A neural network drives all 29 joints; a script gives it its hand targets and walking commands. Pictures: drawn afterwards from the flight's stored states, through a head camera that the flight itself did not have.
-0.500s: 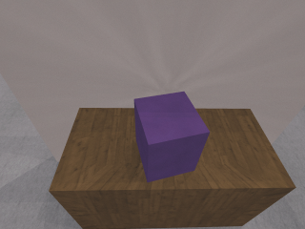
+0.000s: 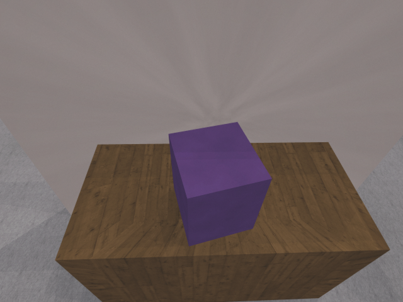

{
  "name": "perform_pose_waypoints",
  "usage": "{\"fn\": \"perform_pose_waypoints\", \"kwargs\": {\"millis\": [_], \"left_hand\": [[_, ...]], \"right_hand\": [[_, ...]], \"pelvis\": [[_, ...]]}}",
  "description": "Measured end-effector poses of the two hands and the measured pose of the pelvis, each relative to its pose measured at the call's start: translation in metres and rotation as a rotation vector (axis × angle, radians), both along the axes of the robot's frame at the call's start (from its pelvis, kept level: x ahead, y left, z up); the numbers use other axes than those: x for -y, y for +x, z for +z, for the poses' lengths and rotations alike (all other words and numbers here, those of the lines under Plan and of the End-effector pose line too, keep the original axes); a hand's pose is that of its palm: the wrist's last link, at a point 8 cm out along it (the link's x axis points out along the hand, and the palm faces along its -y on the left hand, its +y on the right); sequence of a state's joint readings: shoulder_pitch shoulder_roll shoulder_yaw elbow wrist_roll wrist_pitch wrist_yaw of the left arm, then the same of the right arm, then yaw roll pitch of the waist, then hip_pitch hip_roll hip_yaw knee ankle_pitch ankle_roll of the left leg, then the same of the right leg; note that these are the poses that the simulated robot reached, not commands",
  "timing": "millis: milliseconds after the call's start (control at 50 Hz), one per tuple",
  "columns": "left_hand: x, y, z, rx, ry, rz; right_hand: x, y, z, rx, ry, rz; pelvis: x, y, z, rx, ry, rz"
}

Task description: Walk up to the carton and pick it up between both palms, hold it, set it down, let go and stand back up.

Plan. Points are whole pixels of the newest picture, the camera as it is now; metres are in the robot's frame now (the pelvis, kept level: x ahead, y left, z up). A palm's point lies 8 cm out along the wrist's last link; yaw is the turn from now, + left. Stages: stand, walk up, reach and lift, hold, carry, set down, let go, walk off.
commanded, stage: stand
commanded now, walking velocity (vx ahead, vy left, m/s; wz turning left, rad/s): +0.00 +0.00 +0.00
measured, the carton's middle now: (213, 184) +0.44 -0.01 -0.09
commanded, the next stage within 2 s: none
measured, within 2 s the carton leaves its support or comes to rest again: neither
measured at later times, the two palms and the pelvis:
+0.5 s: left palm out of the picture +0.02 +0.23 -0.14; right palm out of the picture +0.01 -0.23 -0.13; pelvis +0.02 +0.00 +0.00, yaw +0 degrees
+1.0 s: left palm out of the picture +0.01 +0.23 -0.14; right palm out of the picture +0.01 -0.22 -0.13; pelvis +0.03 +0.01 +0.00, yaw +0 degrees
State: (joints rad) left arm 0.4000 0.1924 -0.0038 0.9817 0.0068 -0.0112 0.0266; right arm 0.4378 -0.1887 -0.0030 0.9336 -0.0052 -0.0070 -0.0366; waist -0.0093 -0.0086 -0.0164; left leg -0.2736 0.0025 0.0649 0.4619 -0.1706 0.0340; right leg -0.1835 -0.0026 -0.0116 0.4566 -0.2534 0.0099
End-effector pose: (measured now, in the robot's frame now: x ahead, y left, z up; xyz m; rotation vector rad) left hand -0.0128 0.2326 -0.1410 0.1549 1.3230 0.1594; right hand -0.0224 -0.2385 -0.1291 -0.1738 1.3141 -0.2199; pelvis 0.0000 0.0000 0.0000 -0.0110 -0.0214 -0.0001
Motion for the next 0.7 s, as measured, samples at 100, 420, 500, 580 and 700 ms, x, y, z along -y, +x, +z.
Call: {"fn": "perform_pose_waypoints", "kwargs": {"millis": [100, 420, 500, 580, 700], "left_hand": [[0.002, 0.013, 0.000, 0.008, -0.001, -0.005], [0.003, 0.035, 0.000, -0.002, -0.001, -0.006], [0.002, 0.035, 0.000, -0.011, -0.001, -0.005], [0.001, 0.034, -0.001, -0.021, -0.001, -0.003], [0.000, 0.032, -0.001, -0.035, -0.002, 0.000]], "right_hand": [[-0.002, 0.007, -0.001, -0.006, 0.007, 0.001], [-0.008, 0.028, -0.001, -0.013, 0.014, 0.010], [-0.010, 0.031, -0.001, -0.016, 0.014, 0.010], [-0.011, 0.033, -0.001, -0.020, 0.014, 0.010], [-0.014, 0.034, -0.002, -0.028, 0.015, 0.008]], "pelvis": [[0.001, 0.007, 0.001, 0.000, 0.001, 0.000], [0.000, 0.022, 0.002, -0.001, 0.004, 0.001], [-0.002, 0.025, 0.003, -0.001, 0.005, 0.002], [-0.003, 0.026, 0.003, -0.001, 0.006, 0.002], [-0.005, 0.028, 0.003, -0.001, 0.007, 0.002]]}}
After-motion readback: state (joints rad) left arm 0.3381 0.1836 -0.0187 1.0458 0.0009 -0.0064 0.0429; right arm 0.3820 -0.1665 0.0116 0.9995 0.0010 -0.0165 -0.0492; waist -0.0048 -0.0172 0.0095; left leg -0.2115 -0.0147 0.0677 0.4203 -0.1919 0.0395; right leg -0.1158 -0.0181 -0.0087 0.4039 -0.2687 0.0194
